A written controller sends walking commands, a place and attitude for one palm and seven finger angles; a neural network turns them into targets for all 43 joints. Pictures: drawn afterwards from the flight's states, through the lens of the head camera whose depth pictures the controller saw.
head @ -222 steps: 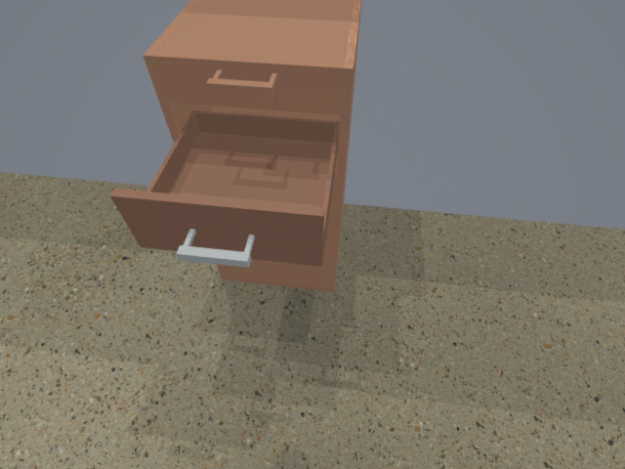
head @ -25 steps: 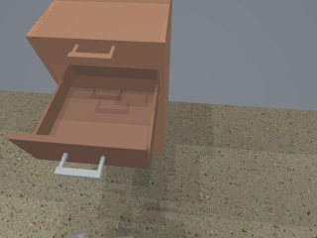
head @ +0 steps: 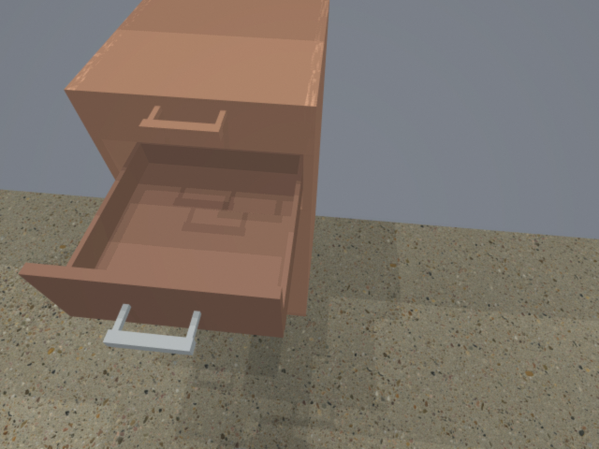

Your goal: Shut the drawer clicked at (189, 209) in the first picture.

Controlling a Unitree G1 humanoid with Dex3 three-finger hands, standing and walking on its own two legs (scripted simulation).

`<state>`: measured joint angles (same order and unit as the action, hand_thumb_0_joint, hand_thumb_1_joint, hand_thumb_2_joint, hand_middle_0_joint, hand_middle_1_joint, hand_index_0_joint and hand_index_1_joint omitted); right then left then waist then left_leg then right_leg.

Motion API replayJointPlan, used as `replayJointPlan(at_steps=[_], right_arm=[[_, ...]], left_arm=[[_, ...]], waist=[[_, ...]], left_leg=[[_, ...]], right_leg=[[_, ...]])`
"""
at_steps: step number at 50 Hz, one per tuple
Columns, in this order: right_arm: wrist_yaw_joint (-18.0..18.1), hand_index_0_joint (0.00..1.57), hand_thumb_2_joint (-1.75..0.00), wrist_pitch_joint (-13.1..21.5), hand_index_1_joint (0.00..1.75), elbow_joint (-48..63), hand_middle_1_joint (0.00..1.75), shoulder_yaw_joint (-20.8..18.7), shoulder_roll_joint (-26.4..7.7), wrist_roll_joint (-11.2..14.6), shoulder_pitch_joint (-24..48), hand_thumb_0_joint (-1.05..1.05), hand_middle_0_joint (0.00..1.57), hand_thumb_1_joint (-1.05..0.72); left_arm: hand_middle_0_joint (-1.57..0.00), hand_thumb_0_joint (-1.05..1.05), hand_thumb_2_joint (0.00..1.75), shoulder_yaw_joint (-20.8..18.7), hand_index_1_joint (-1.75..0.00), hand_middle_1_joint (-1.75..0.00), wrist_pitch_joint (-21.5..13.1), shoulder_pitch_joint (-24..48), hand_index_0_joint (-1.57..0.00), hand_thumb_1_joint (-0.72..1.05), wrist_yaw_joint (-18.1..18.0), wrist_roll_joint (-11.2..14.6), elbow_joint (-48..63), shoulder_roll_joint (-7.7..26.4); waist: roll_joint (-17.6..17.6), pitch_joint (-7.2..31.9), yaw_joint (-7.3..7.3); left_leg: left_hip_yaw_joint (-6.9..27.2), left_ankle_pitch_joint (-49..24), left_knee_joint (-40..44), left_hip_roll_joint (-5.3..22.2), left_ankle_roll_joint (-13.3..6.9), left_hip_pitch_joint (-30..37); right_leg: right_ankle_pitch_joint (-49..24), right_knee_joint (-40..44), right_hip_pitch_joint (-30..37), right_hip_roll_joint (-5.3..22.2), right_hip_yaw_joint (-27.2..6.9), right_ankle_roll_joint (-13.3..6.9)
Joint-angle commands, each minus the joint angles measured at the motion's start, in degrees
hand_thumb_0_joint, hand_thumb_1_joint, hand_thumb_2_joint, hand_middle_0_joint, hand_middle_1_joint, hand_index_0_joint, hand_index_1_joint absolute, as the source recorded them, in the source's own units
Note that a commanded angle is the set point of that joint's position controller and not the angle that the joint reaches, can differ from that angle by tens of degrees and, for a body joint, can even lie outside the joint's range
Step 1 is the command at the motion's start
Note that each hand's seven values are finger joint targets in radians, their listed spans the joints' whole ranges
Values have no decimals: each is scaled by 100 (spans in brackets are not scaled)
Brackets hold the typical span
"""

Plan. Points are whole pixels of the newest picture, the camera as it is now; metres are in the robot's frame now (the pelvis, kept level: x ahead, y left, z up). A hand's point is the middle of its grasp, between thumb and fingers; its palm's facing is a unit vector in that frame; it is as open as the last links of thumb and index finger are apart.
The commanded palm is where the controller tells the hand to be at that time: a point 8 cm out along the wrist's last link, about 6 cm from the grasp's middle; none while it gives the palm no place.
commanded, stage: come to a stop and stand still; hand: left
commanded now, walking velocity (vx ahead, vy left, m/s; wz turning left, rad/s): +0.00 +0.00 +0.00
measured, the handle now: (155, 328) +0.28 +0.26 -0.08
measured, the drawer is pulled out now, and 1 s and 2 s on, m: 0.30 0.30 0.30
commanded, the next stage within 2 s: look again from close up in 0.48 s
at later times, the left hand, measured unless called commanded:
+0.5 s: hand out of the picture -0.01 +0.23 -0.16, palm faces +0.00 -0.97 -0.25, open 7.4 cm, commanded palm none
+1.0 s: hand out of the picture -0.02 +0.18 -0.17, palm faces +0.01 -0.98 -0.19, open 7.3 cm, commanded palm none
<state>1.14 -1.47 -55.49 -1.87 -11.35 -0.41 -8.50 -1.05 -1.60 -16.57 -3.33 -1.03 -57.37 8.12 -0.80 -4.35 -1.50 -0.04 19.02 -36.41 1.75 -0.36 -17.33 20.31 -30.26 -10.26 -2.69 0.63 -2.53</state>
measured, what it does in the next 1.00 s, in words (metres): stands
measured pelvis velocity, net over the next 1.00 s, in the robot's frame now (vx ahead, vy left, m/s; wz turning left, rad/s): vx -0.01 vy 0.01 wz -0.02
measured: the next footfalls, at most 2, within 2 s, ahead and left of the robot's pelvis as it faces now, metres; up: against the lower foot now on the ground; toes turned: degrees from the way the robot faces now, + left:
none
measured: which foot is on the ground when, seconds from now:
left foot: down 0.00-1.00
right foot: down 0.00-1.00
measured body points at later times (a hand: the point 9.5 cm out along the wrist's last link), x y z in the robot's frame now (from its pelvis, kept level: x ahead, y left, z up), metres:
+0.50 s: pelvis -0.02 +0.04 +0.01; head -0.01 +0.02 +0.46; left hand -0.01 +0.28 -0.14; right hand -0.02 -0.20 -0.15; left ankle +0.00 +0.13 -0.73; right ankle -0.05 -0.10 -0.73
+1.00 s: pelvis -0.01 +0.01 +0.01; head -0.01 +0.01 +0.46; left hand -0.02 +0.23 -0.15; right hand -0.01 -0.21 -0.15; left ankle +0.00 +0.13 -0.73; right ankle -0.05 -0.10 -0.73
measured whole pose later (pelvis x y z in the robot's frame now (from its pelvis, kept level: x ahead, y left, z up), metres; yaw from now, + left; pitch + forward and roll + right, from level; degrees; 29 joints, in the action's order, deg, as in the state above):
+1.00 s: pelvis -0.01 +0.01 +0.01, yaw -1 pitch -1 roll +1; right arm 1.6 1.2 -64.5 1.0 -9.3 -0.3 -15.4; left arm 1.4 -0.8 -17.7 -2.1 -0.4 -63.9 7.8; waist 0.0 -0.4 -0.2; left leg -2.1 12.7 -24.8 -0.3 -0.4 -11.2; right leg 17.6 -26.4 -7.8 -0.5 -1.2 -0.9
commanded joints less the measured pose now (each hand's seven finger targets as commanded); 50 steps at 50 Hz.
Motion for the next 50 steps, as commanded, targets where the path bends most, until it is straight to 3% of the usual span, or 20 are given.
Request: replayJointPlan(at_steps=[1, 2, 3, 4, 7, 9, 12, 15, 19, 22, 29, 44, 50], right_arm=[[31, 20, -90, 260, 30, 378, 30, -52, -532, -31, -833, 0, 20, -90], [63, 20, -90, 246, 30, 396, 30, -48, -611, -32, -748, 0, 20, -90], [80, 20, -90, 265, 30, 415, 30, -15, -636, -30, -626, 0, 20, -90], [96, 20, -90, 265, 30, 416, 30, 15, -598, -27, -558, 0, 20, -90], [70, 20, -90, 250, 30, 388, 30, 44, -558, -25, -544, 0, 20, -90], [48, 20, -90, 268, 30, 298, 30, 44, -561, -49, -643, 0, 20, -90], [20, 20, -90, 266, 30, 241, 30, 47, -613, -56, -631, 0, 20, -90], [7, 20, -90, 284, 30, 167, 30, 48, -698, -70, -693, 0, 20, -90], [0, 20, -90, 314, 30, 25, 30, 67, -693, -56, -763, 0, 20, -90], [-1, 20, -90, 331, 30, -110, 30, 98, -644, -38, -868, 0, 20, -90], [30, 20, -90, 367, 30, -430, 30, 151, -542, -6, -1050, 0, 20, -90], [50, 20, -90, 322, 30, -722, 30, 169, -334, 13, -1030, 0, 20, -90], [55, 20, -90, 325, 30, -752, 30, 184, -325, 7, -1045, 0, 20, -90]], left_arm=[[-20, 0, 90, -132, -30, -30, -50, -199, -20, 90, -62, 64, 497, 956], [-20, 0, 90, -104, -30, -30, 19, -316, -20, 90, -69, 41, 473, 796], [-20, 0, 90, -56, -30, -30, 60, -345, -20, 90, -55, 26, 416, 746], [-20, 0, 90, -39, -30, -30, 85, -369, -20, 90, -35, 26, 353, 758], [-20, 0, 90, 3, -30, -30, 111, -281, -20, 90, 30, 42, 275, 803], [-20, 0, 90, -7, -30, -30, 130, -223, -20, 90, 65, 34, 277, 819], [-20, 0, 90, 13, -30, -30, 151, -178, -20, 90, 109, 20, 252, 834], [-20, 0, 90, 15, -30, -30, 163, -218, -20, 90, 134, 2, 200, 836], [-20, 0, 90, 34, -30, -30, 130, -266, -20, 90, 153, 7, 90, 862], [-20, 0, 90, 58, -30, -30, 88, -275, -20, 90, 147, 21, -17, 872], [-20, 0, 90, 84, -30, -30, 60, -327, -20, 90, 112, 45, -257, 828], [-20, 0, 90, 132, -30, -30, 23, -452, -20, 90, 78, 33, -517, 646], [-20, 0, 90, 123, -30, -30, 15, -502, -20, 90, 82, 36, -512, 638]], waist=[[-117, 1102, 305], [-286, 826, 174], [-703, 451, 106], [-619, 236, 79], [-65, 36, 128], [-175, 83, 118], [-67, -61, 112], [-165, 10, 68], [-150, 132, 49], [81, 231, 83], [95, 353, 119], [178, -31, 133], [70, 92, 132]], left_leg=[[348, -3133, 617, 511, -375, 976], [513, -3512, 622, 769, -500, 857], [613, -3640, 761, 804, -553, 679], [675, -3360, 815, 725, -554, 499], [567, -1565, 1080, 445, -363, 278], [629, -1032, 1332, 436, -361, 219], [745, 94, 1749, 425, -349, 17], [925, 501, 2071, 517, -387, -29], [834, 265, 2061, 474, -370, 112], [669, -255, 1864, 404, -327, 299], [424, -1477, 1570, 382, -284, 722], [304, -1440, 1518, 347, -200, 784], [287, -1567, 1516, 355, -180, 877]], right_leg=[[-3572, -520, 89, 783, -382, -23], [-2001, -228, -110, 579, -275, 57], [-1174, -94, -219, 473, -244, 91], [-921, 55, -198, 439, -259, 72], [-815, 399, -303, 569, -482, 10], [-511, 405, -282, 550, -458, 26], [-50, 536, -370, 548, -444, 45], [-57, 428, -334, 518, -332, 70], [-224, 545, -283, 602, -380, 75], [-484, 662, -239, 692, -475, 73], [-1100, 651, -199, 760, -520, 96], [-1288, 897, -362, 780, -622, 86], [-1405, 923, -270, 784, -609, 80]])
